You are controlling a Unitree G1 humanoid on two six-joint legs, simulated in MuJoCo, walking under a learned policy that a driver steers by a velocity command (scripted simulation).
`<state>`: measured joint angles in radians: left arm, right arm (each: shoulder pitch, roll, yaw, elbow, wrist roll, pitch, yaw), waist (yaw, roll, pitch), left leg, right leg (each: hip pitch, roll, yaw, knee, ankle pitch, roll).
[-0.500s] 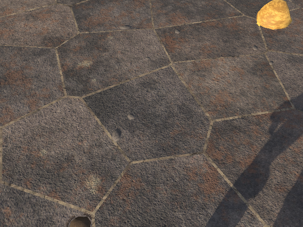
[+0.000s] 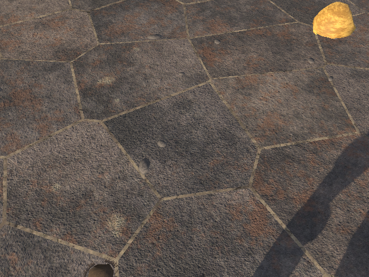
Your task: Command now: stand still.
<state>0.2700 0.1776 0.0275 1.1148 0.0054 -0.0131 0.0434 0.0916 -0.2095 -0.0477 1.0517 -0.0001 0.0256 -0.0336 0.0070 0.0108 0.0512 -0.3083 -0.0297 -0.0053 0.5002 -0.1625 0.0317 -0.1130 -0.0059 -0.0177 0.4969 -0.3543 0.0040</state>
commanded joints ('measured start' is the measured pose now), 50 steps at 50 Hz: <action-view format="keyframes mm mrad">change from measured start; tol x2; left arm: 1 61 90 12 -13 0 -9 3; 41 195 48 2 -3 -4 -17 2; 44 193 94 17 -26 -17 -17 10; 46 248 150 36 -27 -29 -36 11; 47 223 187 49 -34 -32 -47 10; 50 205 157 48 -52 -29 -70 -6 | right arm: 1 -23 -100 -15 -35 0 -9 -3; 40 54 -82 -5 8 6 -10 -10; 43 84 -89 -11 23 14 -11 -9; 47 -38 -57 -6 -41 28 -77 19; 50 -45 -62 -7 -61 37 -115 40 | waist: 1 -3 -8 -11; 40 -6 -16 -8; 41 -4 -18 -29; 45 28 -85 90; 47 40 -187 165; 50 24 -151 175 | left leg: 1 136 62 -77 -85 -9 43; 40 146 54 -70 -54 104 43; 41 154 43 -58 -56 -8 42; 43 77 1 -18 -14 -337 43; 44 6 -7 -10 13 -427 45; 45 -70 -9 1 60 -422 43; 47 -230 13 57 240 -222 33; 49 -315 65 31 288 -260 51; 50 -300 70 39 236 -281 57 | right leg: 1 -175 -30 25 -122 39 -24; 40 -172 -26 21 -128 101 -27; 43 -195 -30 46 -151 -253 -75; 45 -179 -115 169 -219 -428 -144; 46 -129 -206 289 -292 -464 -190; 47 -98 -304 395 -336 -436 -233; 48 -72 -341 425 -337 -356 -250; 50 -5 -322 365 -294 -173 -226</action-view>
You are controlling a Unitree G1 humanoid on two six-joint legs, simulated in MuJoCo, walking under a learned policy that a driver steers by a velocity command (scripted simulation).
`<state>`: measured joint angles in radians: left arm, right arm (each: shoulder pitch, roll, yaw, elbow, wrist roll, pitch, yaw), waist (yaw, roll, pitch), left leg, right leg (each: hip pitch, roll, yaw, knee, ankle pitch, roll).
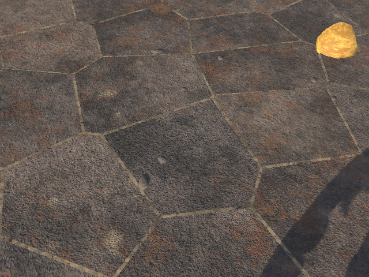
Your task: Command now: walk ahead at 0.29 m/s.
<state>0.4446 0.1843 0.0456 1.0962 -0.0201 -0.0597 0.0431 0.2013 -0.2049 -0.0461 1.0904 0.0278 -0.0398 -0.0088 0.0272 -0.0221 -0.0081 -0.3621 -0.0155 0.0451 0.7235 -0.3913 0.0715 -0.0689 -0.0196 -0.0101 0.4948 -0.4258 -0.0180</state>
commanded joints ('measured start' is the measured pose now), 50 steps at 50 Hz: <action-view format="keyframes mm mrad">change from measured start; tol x32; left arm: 1 12 150 29 -40 -10 -22 -12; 23 -558 99 8 -320 -9 -56 -77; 30 -4 358 87 -213 30 -61 -69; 50 -260 271 72 -227 -8 -5 6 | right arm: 1 -127 -64 -11 -92 14 -56 20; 5 366 -251 -87 35 7 -54 18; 30 391 42 34 -116 -6 -45 1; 50 -101 -126 -50 -372 -24 20 56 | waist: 1 -19 -110 221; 6 -182 279 -72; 25 -58 99 135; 30 58 -318 -460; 50 -27 -61 2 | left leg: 1 -155 44 14 -83 -25 20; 4 412 26 -52 -238 127 48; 6 600 403 -795 -555 -11 253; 12 321 226 -239 -587 301 115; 23 343 245 -156 -601 418 118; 28 303 184 -119 -128 809 34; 30 -229 -49 -127 524 -179 -38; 31 -313 7 -211 637 -160 -27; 50 -172 76 15 -66 291 -17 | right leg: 1 -72 -273 292 -260 -41 -176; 4 -335 -101 69 99 373 -80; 7 -741 -1 129 855 -50 -45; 25 -535 -35 17 27 432 -20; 28 -32 7 -3 46 358 -82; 30 533 -432 749 -137 46 -280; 37 -130 -256 136 -346 295 -154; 50 32 -278 -180 -137 835 -117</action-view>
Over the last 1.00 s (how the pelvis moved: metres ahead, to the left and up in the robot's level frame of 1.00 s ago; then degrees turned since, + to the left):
0.04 0.00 0.00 0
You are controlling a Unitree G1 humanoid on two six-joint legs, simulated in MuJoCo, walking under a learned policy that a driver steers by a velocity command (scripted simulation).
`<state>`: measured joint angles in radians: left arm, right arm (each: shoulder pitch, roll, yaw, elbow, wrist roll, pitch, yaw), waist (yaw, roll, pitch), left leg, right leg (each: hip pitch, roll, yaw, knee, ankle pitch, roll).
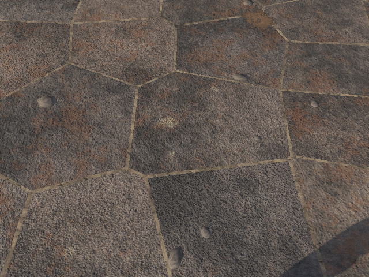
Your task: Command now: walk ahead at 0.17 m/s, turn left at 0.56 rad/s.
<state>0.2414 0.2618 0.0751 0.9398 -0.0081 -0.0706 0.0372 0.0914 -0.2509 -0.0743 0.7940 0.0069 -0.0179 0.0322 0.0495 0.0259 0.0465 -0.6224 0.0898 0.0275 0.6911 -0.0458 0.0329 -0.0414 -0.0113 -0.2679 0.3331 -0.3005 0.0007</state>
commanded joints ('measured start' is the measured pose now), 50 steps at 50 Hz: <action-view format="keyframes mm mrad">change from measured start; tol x32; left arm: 1 -71 201 47 -79 -28 14 15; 50 -44 93 -23 -234 41 24 -37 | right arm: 1 45 -101 -31 -77 -3 -2 18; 50 53 -93 -1 -202 -27 41 -45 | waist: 1 -71 -116 -74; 6 -103 79 -441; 27 -48 141 -173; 31 -61 -343 -128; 50 -9 109 -139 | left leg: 1 135 -57 53 -63 -95 42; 4 629 105 -275 -196 649 181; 5 845 317 -715 -240 632 430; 9 480 136 -411 -359 115 239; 27 385 18 -543 -317 -79 161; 31 -1 -254 -198 242 -604 -23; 35 -9 -205 -211 543 -417 -97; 43 261 -115 -39 1 -381 -122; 48 664 76 -235 -289 269 15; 50 467 54 -220 -291 4 80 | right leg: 1 21 -285 75 103 779 -120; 3 -56 -186 35 458 652 -31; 5 -581 75 230 1070 -469 73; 28 -244 41 343 99 81 17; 31 -131 -402 826 -53 413 -275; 36 -129 -223 505 25 497 -201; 50 -205 -48 288 149 64 42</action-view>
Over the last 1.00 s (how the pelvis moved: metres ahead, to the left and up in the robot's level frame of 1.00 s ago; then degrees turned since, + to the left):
0.47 0.00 0.01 17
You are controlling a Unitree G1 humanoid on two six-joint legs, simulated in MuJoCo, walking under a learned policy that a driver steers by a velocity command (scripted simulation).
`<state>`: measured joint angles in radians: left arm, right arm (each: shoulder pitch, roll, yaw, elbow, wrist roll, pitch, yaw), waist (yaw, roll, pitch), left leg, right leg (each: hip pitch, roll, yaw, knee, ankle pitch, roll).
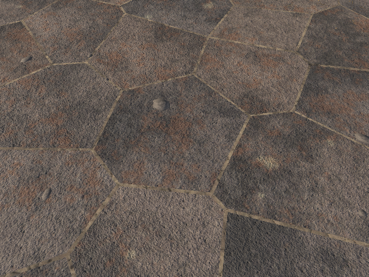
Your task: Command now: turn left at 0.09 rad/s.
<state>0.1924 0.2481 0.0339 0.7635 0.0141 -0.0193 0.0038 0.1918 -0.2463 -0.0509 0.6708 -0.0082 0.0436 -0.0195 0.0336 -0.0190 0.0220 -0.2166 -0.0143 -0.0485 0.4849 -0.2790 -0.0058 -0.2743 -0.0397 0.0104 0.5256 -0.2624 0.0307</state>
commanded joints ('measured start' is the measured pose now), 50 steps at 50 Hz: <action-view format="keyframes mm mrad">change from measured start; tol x32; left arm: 1 -29 120 24 -57 14 -25 -5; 50 118 165 27 -29 -50 -93 -5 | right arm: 1 -37 -85 -20 -66 -19 -27 11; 40 -321 -63 -2 -133 37 -151 83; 46 242 -304 -83 -1 -4 -137 43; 50 47 -129 -30 15 15 -134 45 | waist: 1 -9 132 -89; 40 57 -66 116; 47 -149 253 -519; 50 -80 35 -86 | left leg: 1 40 122 -121 -88 150 88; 7 -33 89 -100 -81 113 59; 12 -47 239 -382 -275 -536 207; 17 -13 252 -326 -252 -271 207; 24 -669 67 -56 686 -126 55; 44 -80 -47 140 5 244 137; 47 727 432 -756 -137 -22 401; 50 228 290 -351 -249 45 269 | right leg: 1 28 -12 1 -42 64 17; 15 -314 -20 8 294 -292 -100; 19 207 63 -81 -9 73 -96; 23 356 -357 664 -352 -389 -328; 31 310 -163 155 -373 338 -215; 40 340 -200 71 -368 415 -206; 44 392 -176 19 -14 1010 -157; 47 -367 107 142 825 -303 -62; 50 -431 -59 77 754 -85 -70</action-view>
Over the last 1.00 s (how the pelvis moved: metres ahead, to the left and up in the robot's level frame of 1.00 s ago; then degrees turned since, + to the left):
0.12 -0.01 0.00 26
